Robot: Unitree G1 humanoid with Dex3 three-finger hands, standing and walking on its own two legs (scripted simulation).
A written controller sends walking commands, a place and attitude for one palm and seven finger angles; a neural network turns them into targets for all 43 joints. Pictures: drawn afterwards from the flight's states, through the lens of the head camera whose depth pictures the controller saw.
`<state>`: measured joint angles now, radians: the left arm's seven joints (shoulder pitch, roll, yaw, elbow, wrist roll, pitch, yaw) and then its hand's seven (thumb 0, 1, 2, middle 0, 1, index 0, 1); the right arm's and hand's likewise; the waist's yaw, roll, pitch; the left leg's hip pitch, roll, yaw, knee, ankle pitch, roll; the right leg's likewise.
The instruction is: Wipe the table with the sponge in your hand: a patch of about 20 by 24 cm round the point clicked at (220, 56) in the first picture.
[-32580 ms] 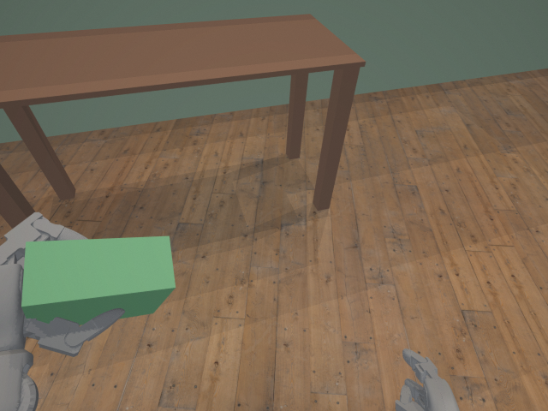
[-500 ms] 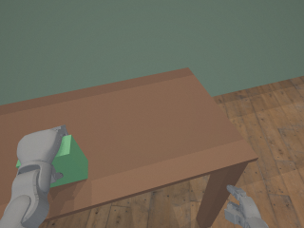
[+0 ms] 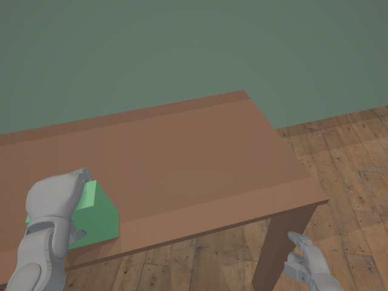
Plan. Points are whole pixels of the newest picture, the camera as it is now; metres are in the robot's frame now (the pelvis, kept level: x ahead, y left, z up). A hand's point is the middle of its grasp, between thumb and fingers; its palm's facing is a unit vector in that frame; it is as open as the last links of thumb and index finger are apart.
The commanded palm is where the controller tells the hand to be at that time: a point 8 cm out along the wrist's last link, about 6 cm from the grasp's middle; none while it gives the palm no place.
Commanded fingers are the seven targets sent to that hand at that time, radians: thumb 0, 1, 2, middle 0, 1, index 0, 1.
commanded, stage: lift the sponge slowly off the table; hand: left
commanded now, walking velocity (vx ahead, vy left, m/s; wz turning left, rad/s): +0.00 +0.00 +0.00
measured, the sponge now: (83, 222) +0.23 +0.28 +0.04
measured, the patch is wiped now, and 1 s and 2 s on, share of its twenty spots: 1.00 1.00 1.00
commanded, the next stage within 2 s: bring the sponge back beside the body in 1.88 s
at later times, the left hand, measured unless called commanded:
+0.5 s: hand (72, 208) +0.22 +0.27 +0.10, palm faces +0.04 -0.09 -0.99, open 10.1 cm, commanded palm +0.19 +0.27 +0.17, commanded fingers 0.00 0.10 1.30 -1.20 -1.60 -1.20 -1.60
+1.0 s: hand (69, 191) +0.24 +0.27 +0.14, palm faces +0.08 -0.07 -0.99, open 10.1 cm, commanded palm +0.20 +0.27 +0.21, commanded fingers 0.00 0.10 1.30 -1.20 -1.60 -1.20 -1.60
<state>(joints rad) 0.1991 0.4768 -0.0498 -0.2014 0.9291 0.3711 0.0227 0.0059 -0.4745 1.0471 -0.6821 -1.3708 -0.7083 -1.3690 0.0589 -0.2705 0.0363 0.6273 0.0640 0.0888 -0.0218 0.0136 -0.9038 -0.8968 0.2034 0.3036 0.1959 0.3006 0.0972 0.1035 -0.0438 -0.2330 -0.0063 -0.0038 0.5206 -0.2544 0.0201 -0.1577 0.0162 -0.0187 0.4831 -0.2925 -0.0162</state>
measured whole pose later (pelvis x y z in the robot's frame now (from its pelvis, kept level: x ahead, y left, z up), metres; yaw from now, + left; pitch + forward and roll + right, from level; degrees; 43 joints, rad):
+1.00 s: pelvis -0.02 -0.02 +0.01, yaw +1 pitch -5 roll +0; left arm -0.02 0.55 -0.05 -0.11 0.87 0.35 -0.08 -0.01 -0.50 1.05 -0.71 -1.35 -0.74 -1.34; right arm 0.02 -0.27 0.06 0.67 0.06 0.03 -0.06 0.01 -0.90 -0.90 0.20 0.30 0.20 0.30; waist 0.12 0.12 0.00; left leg -0.17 0.00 -0.03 0.44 -0.18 0.00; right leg -0.10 0.03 -0.04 0.42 -0.24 -0.04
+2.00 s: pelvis -0.02 -0.01 +0.00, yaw +1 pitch -3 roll +0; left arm -0.15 0.61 -0.05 -0.18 0.84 0.47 -0.18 -0.01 -0.50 1.05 -0.72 -1.34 -0.75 -1.34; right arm 0.02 -0.29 0.07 0.64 0.08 0.05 -0.07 0.01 -0.90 -0.90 0.20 0.30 0.18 0.29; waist 0.12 0.12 -0.02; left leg -0.22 -0.01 -0.02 0.45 -0.18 0.00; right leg -0.16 0.02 -0.03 0.46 -0.25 -0.03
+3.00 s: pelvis -0.03 -0.01 +0.00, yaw +1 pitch -6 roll -1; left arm 0.21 0.60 0.02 -0.41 0.81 0.39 -0.11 -0.01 -0.50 1.05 -0.72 -1.34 -0.75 -1.34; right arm 0.03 -0.27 0.06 0.65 0.05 0.03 -0.06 0.01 -0.90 -0.90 0.20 0.30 0.18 0.29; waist 0.15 0.13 -0.01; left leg -0.19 0.00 -0.02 0.48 -0.19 0.00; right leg -0.13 0.03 -0.03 0.47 -0.24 -0.03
